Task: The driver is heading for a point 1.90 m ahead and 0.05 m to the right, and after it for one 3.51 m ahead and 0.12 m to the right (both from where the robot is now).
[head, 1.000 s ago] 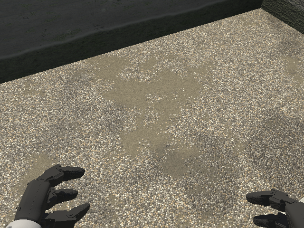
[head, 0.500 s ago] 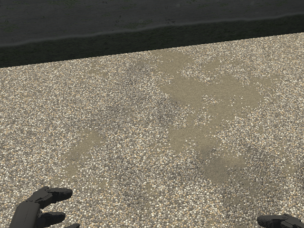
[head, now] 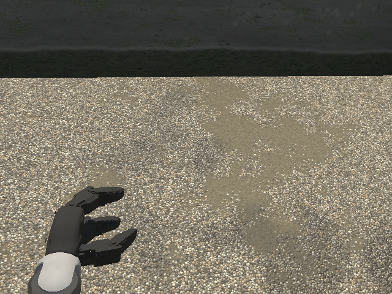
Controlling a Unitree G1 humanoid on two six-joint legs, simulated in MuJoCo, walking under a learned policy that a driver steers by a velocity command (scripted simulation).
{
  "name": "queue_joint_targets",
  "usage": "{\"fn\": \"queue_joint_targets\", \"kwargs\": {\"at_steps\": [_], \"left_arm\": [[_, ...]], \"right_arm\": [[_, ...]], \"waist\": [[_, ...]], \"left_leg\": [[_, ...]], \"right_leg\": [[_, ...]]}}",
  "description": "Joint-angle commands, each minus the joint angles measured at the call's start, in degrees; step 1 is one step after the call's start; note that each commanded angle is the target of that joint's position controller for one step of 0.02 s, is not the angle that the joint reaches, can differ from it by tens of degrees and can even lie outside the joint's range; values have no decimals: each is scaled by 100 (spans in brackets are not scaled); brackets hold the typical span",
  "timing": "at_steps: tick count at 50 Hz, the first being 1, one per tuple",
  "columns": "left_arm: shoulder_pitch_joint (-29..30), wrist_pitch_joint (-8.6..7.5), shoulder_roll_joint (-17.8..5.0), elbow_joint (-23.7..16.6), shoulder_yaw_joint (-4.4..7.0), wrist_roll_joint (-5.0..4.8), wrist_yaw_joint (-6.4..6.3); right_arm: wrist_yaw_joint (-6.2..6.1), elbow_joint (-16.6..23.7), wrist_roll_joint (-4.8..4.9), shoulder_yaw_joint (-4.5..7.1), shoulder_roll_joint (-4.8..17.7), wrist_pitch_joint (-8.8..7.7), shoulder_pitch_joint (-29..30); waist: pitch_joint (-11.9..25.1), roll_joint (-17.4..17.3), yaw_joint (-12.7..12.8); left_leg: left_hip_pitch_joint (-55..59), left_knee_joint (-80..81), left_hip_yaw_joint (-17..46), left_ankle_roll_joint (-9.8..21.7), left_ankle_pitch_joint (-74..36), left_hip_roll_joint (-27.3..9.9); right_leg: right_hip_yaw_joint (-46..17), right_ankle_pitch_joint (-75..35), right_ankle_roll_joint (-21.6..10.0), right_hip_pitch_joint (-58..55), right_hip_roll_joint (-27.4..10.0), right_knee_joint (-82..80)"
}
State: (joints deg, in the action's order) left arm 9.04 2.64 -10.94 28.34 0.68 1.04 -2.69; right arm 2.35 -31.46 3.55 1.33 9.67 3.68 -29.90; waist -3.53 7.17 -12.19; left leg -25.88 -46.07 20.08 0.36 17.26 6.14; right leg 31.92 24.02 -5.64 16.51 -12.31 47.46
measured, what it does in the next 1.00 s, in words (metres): steps on the spot: right foot, then left foot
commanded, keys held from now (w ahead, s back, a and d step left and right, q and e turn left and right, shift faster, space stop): w+q+shift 0.08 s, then w+shift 0.26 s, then w+e+shift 0.66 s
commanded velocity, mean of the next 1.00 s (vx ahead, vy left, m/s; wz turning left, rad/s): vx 1.00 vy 0.00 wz -0.12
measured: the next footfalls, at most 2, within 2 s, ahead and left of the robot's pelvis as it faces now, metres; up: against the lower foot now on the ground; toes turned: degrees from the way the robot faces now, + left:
right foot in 0.44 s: +0.01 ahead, -0.06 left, +0.00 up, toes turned -4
left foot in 0.78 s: -0.05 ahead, +0.19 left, +0.00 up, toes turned +1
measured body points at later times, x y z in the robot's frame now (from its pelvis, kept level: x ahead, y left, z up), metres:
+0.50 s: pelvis -0.06 -0.01 -0.01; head -0.04 -0.02 +0.44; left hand -0.03 +0.28 -0.12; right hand +0.23 -0.15 -0.07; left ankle +0.04 +0.12 -0.64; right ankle -0.04 -0.06 -0.70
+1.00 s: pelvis -0.08 +0.06 +0.03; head -0.06 +0.04 +0.48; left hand +0.12 +0.32 +0.00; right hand +0.24 -0.10 +0.04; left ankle -0.09 +0.19 -0.70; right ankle -0.04 -0.06 -0.70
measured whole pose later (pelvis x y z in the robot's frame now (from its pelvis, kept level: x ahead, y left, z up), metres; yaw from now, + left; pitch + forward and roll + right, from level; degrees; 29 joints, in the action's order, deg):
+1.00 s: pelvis -0.08 +0.06 +0.03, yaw +3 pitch +0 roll +1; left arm -5.1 -0.2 -17.7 27.9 -1.5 -1.2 2.6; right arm 2.4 -24.3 -1.2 -4.2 14.1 -1.6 6.1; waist -1.8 -0.9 3.0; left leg -14.3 -32.5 -5.5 -1.4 17.4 -2.9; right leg 0.3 15.4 0.2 19.1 -1.8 35.0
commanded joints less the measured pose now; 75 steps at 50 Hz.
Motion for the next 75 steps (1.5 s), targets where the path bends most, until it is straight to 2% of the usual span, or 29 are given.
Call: {"fn": "queue_joint_targets", "kwargs": {"at_steps": [1,4,8,12,14,16,17,18,20,21,22,23,24,25,27,29,31,33,36,38,40,41,42,44,48,52,60,67,75], "left_arm": [[725,-116,-614,-233,225,-8,-51],[677,-201,-778,337,253,-26,-7],[1404,-154,-525,438,149,-78,229],[1360,-72,-209,506,116,-357,315],[1249,81,-292,535,140,-416,270],[601,308,-431,274,15,-159,249],[250,276,-370,150,-12,-41,276],[-584,222,-350,319,-61,81,315],[-2536,136,-558,1011,-47,315,259],[-3813,22,-661,1615,-78,476,279],[-4158,-192,57,1805,-320,380,374],[-2062,-370,-1016,1165,-105,199,304],[-927,-521,-819,638,-214,34,213],[-571,-591,-538,421,-347,-32,137],[-296,-558,-427,94,-481,75,85],[-812,-601,-600,127,-495,81,131],[-1994,-666,-1234,482,-224,-20,160],[-2258,-571,-1402,506,-122,1,184],[-2205,-340,-1438,390,-26,-87,190],[-2026,-220,-1451,309,8,-158,167],[-1815,-299,-1197,66,-69,-57,223],[-2066,-388,-931,-20,-164,-20,351],[-1887,-487,-881,-94,-222,-42,437],[-1370,-515,-976,-358,-185,-183,502],[-1339,-357,-969,-546,-154,-242,545],[-1214,-290,-1049,-698,-95,-295,573],[-1074,-233,-1259,-1060,-33,-375,656],[-1384,-195,-1205,-1128,88,-449,676],[-1164,-292,-610,-1157,-110,-254,754]], "right_arm": [[-59,756,101,224,807,-193,576],[-292,750,80,149,616,-74,678],[-544,122,-106,94,495,59,-165],[-386,-139,-91,-117,278,-161,-71],[-222,-338,-91,-87,451,-298,-341],[-151,39,-160,135,1299,-309,745],[-106,377,-259,160,1498,-422,1555],[-101,806,-368,183,1674,-523,2616],[-31,1590,-277,118,1447,-589,4382],[-15,1744,-100,50,942,-496,4784],[-64,1553,165,-170,97,-310,4901],[-44,1599,64,-191,22,-254,3849],[-62,1323,-15,-178,154,-318,2745],[-81,1153,-38,-140,350,-323,2408],[-136,1013,-353,-191,446,-324,2176],[-119,1016,-473,-338,374,-363,2645],[-160,1255,-384,-565,107,-500,3543],[-233,1379,-170,-590,227,-574,4078],[-227,1500,-75,-588,392,-630,4562],[-169,1492,-111,-606,363,-720,4480],[-158,1398,-348,-559,558,-774,4015],[-115,1450,-514,-526,695,-751,4254],[-47,1428,-531,-487,679,-727,4258],[8,1413,-521,-424,816,-701,4319],[2,1344,-479,-346,959,-634,4519],[-67,1089,-408,-196,1125,-600,4230],[-222,787,-515,42,1230,-639,3930],[-309,644,-544,208,1203,-444,3605],[-305,667,-593,9,778,-605,3567]], "waist": [[51,-378,429],[161,76,365],[388,-462,-168],[603,-1101,31],[618,-1699,-24],[-23,-3266,440],[-33,-3164,944],[241,-3038,1623],[278,-2653,2627],[226,-969,2965],[-65,1420,2974],[-401,2067,1379],[-184,1160,668],[-338,555,398],[209,-508,235],[761,-1046,649],[894,-816,1282],[779,-298,1571],[374,25,1816],[381,-157,1703],[1140,-427,1553],[1699,-1128,1690],[1862,-1371,1477],[1520,-1160,1373],[883,-1450,1545],[814,-1283,1493],[1032,-522,1387],[1118,-227,1394],[830,-393,1426]], "left_leg": [[-2796,483,-1002,276,1574,87],[-2441,-785,-1765,203,985,-800],[-1309,-1482,-2449,322,582,-1035],[-669,-299,-2613,642,263,-1304],[-274,726,-2704,889,982,-596],[-2116,2451,-784,939,2577,-496],[-2686,3010,-17,676,2748,-425],[-3059,3480,2,245,2716,-379],[-3658,3622,-745,-742,2065,-539],[-3724,1673,-1476,-925,1659,-216],[-4321,-2324,-1815,-409,2380,372],[-5316,-3244,-1030,-207,2037,-53],[-4869,-3763,-355,-275,696,-299],[-4275,-3827,-371,-322,97,-250],[-3039,-3784,-1002,-614,-511,-576],[-1385,-2660,-1629,-660,-1357,-812],[-218,-1152,-1990,-559,-794,-761],[-238,-93,-1903,-679,49,-734],[-231,1319,-1695,-741,325,-829],[500,2251,-1741,-553,-696,-865],[1791,1798,-1648,-343,-2739,-1167],[2716,1240,-1529,-73,-3392,-1438],[2816,1282,-1510,67,-2691,-1463],[2481,1681,-1395,-14,-1599,-1519],[1902,2219,-1275,98,-744,-1794],[1946,2128,-1623,161,-439,-1909],[2459,1409,-2600,57,-500,-1642],[2876,1185,-3025,33,259,-1307],[3154,1873,-2945,-66,-94,-1232]], "right_leg": [[-1391,937,343,-1946,-1141,-2046],[-1532,1478,305,-1009,-1900,-2960],[-732,1539,412,-355,-1531,-2952],[-304,1007,445,-1090,-1205,-1715],[-299,1383,425,-850,-591,-322],[-874,3248,361,-660,27,1817],[-1529,2923,284,-827,458,2395],[-1774,2413,204,-1194,909,2609],[-1564,1651,-149,-2134,1179,1412],[-1651,902,-420,-2881,833,-951],[-2654,-223,-244,-2772,312,-1823],[-5569,1827,-582,-778,-1307,-2922],[-6354,2993,-757,-226,-1598,-3728],[-6078,2608,-520,26,-1385,-3875],[-5008,840,-249,124,-698,-3141],[-3679,-1441,-15,248,157,-2464],[-3210,-3216,-53,-271,351,-2438],[-3466,-3387,-303,-1160,221,-2585],[-4197,-2288,-565,-1464,-174,-2804],[-4514,-1438,-563,-1022,-301,-2838],[-4285,-1372,-337,-469,133,-2348],[-4040,-1009,-88,216,392,-2255],[-3824,-515,91,446,506,-2265],[-3691,-278,272,625,642,-2063],[-3455,-822,482,754,834,-1522],[-3426,-1110,485,907,872,-1265],[-3962,-2834,314,1097,995,-1165],[-4552,-2901,259,1354,1492,-1561],[-5234,-981,400,1140,1504,-2778]]}}
Keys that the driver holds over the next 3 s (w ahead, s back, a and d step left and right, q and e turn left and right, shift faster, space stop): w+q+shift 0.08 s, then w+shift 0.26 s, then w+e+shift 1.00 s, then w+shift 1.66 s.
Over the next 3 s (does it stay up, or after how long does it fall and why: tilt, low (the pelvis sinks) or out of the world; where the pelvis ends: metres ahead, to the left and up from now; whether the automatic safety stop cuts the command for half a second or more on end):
stays up -0.06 0.07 0.03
